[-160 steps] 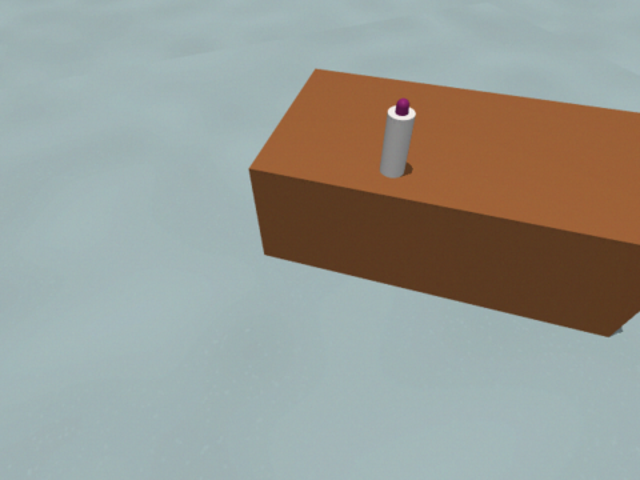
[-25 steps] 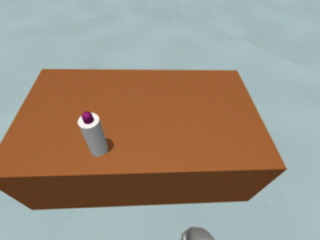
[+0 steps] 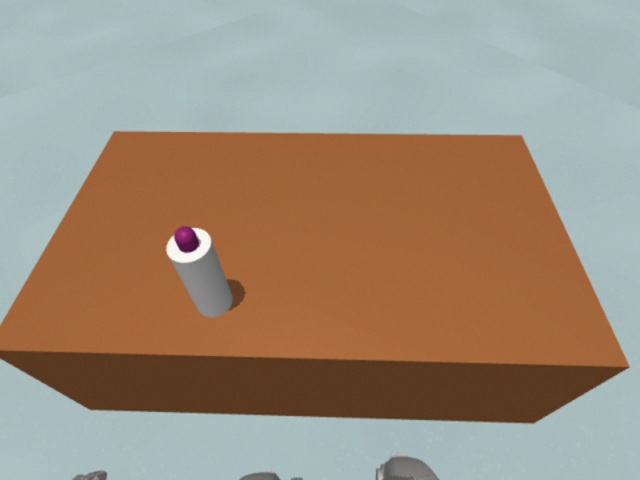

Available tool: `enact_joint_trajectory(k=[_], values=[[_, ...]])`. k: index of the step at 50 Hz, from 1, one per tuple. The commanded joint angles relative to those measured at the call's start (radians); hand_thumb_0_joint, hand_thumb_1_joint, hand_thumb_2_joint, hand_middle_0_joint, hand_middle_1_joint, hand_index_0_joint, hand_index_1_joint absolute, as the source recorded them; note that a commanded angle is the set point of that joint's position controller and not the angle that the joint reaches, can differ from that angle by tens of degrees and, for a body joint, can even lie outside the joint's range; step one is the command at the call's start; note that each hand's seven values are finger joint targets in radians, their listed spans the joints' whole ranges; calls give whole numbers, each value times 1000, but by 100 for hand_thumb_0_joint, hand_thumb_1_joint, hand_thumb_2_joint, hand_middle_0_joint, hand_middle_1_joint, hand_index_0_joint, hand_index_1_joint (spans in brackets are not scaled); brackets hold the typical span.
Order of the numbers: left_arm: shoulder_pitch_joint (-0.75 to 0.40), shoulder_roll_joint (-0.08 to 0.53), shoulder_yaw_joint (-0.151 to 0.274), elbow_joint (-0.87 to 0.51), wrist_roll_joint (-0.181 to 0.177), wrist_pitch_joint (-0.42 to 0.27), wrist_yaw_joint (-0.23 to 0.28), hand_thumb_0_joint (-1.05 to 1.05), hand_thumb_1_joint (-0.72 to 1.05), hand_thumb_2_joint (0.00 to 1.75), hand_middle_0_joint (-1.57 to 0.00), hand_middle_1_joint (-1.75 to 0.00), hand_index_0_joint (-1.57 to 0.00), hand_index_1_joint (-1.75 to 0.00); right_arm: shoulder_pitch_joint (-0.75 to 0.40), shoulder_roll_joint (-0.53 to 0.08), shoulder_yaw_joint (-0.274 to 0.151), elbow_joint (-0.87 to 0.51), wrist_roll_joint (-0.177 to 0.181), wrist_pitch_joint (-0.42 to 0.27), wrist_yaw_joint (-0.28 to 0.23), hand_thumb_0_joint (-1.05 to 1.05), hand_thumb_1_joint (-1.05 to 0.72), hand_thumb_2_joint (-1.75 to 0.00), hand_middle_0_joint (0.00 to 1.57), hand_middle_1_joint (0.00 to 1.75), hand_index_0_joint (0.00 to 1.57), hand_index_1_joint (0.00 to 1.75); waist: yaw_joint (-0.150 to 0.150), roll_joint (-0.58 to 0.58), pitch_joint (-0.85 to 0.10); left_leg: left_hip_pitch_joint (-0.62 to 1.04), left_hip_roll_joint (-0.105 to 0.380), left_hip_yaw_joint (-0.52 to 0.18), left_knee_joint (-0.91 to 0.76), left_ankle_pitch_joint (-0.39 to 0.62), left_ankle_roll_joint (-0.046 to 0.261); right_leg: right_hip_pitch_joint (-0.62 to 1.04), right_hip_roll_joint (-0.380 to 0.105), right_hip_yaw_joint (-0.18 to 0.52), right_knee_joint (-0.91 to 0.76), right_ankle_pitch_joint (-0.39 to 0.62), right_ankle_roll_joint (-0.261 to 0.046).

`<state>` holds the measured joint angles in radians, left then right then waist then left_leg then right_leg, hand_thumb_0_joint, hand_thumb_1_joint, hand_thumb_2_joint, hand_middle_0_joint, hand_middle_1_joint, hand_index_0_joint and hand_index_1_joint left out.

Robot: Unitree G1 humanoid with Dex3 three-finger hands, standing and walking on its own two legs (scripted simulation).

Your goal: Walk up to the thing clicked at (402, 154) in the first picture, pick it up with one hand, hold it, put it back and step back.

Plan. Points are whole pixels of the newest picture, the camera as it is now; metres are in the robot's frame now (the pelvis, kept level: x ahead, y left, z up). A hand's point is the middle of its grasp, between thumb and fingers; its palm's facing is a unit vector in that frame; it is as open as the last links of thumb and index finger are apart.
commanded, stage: walk up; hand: left
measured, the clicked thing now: (200, 270) +0.51 +0.25 -0.17
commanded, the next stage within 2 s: stand in 1.22 s
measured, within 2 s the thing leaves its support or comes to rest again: neither
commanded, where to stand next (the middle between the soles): +0.07 +0.02 m, yaw -1 degrees
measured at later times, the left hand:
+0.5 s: hand out of the picture +0.09 +0.28 -0.12, palm faces -0.01 -0.93 -0.37, open 7.4 cm
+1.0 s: hand out of the picture +0.11 +0.26 -0.11, palm faces -0.04 -0.93 -0.36, open 7.4 cm
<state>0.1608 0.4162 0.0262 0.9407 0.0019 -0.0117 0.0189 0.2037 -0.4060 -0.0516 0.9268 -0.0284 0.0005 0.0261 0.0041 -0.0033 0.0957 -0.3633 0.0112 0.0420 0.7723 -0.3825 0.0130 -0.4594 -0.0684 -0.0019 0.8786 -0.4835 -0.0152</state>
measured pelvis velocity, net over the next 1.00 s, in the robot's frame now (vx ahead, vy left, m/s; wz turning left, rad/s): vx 0.02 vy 0.01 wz -0.01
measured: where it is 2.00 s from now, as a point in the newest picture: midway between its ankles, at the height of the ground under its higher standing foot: outside the picture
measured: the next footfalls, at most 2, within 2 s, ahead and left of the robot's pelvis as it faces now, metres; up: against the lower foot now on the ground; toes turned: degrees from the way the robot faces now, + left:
none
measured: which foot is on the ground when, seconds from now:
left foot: down 0.00-1.00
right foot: down 0.00-1.00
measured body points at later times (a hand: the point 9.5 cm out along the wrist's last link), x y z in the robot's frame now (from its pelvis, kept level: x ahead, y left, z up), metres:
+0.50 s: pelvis +0.01 +0.01 +0.03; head +0.02 +0.01 +0.48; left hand +0.09 +0.33 -0.09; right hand +0.11 -0.28 -0.10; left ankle +0.02 +0.12 -0.71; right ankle +0.04 -0.13 -0.71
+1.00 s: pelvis +0.02 +0.01 +0.04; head +0.04 +0.00 +0.49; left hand +0.12 +0.31 -0.09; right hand +0.10 -0.30 -0.10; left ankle +0.02 +0.12 -0.71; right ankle +0.04 -0.13 -0.71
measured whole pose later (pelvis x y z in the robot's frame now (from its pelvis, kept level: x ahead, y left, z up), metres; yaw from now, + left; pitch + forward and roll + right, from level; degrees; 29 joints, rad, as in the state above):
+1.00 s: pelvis +0.02 +0.01 +0.04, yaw -1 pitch -2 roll +0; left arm 0.07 0.35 0.00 1.15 0.01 -0.03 0.00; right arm 0.09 -0.36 -0.03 1.14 -0.01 0.01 0.02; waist 0.00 0.01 0.06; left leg -0.11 0.01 0.05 0.35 -0.20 0.01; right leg -0.16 -0.04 -0.01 0.36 -0.16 0.03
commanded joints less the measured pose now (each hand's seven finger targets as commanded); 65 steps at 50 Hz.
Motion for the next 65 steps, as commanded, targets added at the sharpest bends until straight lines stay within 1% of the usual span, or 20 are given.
enact_joint_trajectory(k=[1,2,3,4,5,6,8,9,10,11,15,21,28,39,43,49,60,61,62,65], values=[[60,166,48,-12,-11,-44,20,0,90,90,-20,-30,-20,-30,-84,-241,-48,-59,12,-23,-27,0,-90,-90,20,30,20,30,44,161,-110,52,209,-223,-216,452,165,108,27,-27,-169,106,-15],[91,160,46,11,-6,-55,20,0,90,90,-20,-30,-20,-30,-111,-225,-42,-53,22,-19,-25,0,-90,-90,20,30,20,30,62,154,-137,50,177,-174,-153,464,122,196,34,-27,-306,262,-14],[70,198,55,13,5,-64,23,0,90,90,-20,-30,-20,-30,-91,-185,-27,-52,32,-16,-23,0,-90,-90,20,30,20,30,46,88,-170,19,145,-144,-92,446,76,284,-18,70,-337,402,-35],[42,252,63,3,15,-72,24,0,90,90,-20,-30,-20,-30,-54,-154,-16,-49,37,-13,-22,0,-90,-90,20,30,20,30,19,-18,-180,-35,70,-101,-18,356,26,310,-144,287,-391,462,-93],[-10,295,66,0,9,-65,19,0,90,90,-20,-30,-20,-30,-50,-170,-24,-36,32,-6,-32,0,-90,-90,20,30,20,30,-4,-75,-167,15,41,-66,-13,54,18,210,-243,352,-403,470,-185],[-46,284,58,-10,10,-63,17,0,90,90,-20,-30,-20,-30,-36,-184,-32,-10,29,-1,-32,0,-90,-90,20,30,20,30,-24,-74,-134,72,39,-66,-38,-27,20,142,-241,343,-402,429,-192],[-90,238,35,-13,9,-54,12,0,90,90,-20,-30,-20,-30,-33,-196,-36,18,25,-10,-27,0,-90,-90,20,30,20,30,-42,-40,-132,167,76,-119,-193,127,44,68,-145,202,-373,344,-102],[-81,205,26,-4,6,-50,10,0,90,90,-20,-30,-20,-30,-66,-214,-37,18,24,-14,-21,0,-90,-90,20,30,20,30,-20,-2,-117,151,122,-187,-255,141,70,67,-74,123,-345,290,-51],[-74,195,21,13,7,-49,8,0,90,90,-20,-30,-20,-30,-105,-220,-35,16,27,-18,-17,0,-90,-90,20,30,20,30,-5,0,-129,124,146,-207,-280,140,93,122,-20,64,-325,261,-26],[-67,195,22,24,8,-48,7,0,90,90,-20,-30,-20,-30,-109,-215,-28,21,27,-18,-14,0,-90,-90,20,30,20,30,3,-10,-147,101,164,-213,-303,152,101,182,-4,47,-315,255,-17],[-74,191,17,61,0,-49,3,0,90,90,-20,-30,-20,-30,-157,-195,-12,54,23,-14,-15,0,-90,-90,20,30,20,30,10,37,-117,82,125,-170,-363,115,54,243,-37,79,-397,279,-27],[-94,177,10,105,0,-45,1,0,90,90,-20,-30,-20,-30,-194,-187,-7,92,21,-15,-14,0,-90,-90,20,30,20,30,13,47,-114,144,129,-151,-425,149,42,270,-37,54,-462,339,-9],[-124,173,8,134,3,-45,-1,0,90,90,-20,-30,-20,-30,-203,-169,-8,119,26,-12,-12,0,-90,-90,20,30,20,30,4,18,-114,206,113,-120,-462,198,21,293,-60,77,-542,384,-2],[-138,165,14,151,12,-42,-1,0,90,90,-20,-30,-20,-30,-194,-164,-14,137,23,-11,-12,0,-90,-90,20,30,20,30,0,0,-134,253,111,-99,-482,240,16,313,-67,75,-574,410,6],[-151,164,17,147,13,-39,-1,0,90,90,-20,-30,-20,-30,-179,-163,-15,145,20,-9,-13,0,-90,-90,20,30,20,30,-6,1,-121,241,109,-101,-494,214,11,310,-66,80,-580,377,3],[-142,161,20,146,12,-37,0,0,90,90,-20,-30,-20,-30,-170,-163,-16,145,20,-11,-16,0,-90,-90,20,30,20,30,-2,2,-145,262,114,-98,-486,287,12,337,-68,73,-568,443,3],[-150,151,23,138,16,-34,3,0,90,90,-20,-30,-20,-30,-157,-163,-23,144,19,-6,-18,0,-90,-90,20,30,20,30,-9,-5,-131,272,111,-89,-481,298,11,330,-69,70,-574,461,2],[-152,143,14,141,4,-28,-1,0,90,90,-20,-30,-20,-30,-165,-139,-9,143,18,-17,-22,0,-90,-90,20,30,20,30,-17,-44,-142,282,138,-117,-513,363,8,341,-65,67,-565,480,2],[-139,128,12,140,1,-27,-3,0,90,90,-20,-30,-20,-30,-167,-157,-10,145,19,-23,-23,0,-90,-90,20,30,20,30,-8,-16,-149,288,140,-114,-505,394,7,355,-65,67,-567,502,6],[-137,137,14,138,3,-24,-5,0,90,90,-20,-30,-20,-30,-166,-159,-7,152,18,-29,-27,0,-90,-90,20,30,20,30,-9,10,-154,288,140,-105,-511,407,2,380,-70,66,-569,513,6]])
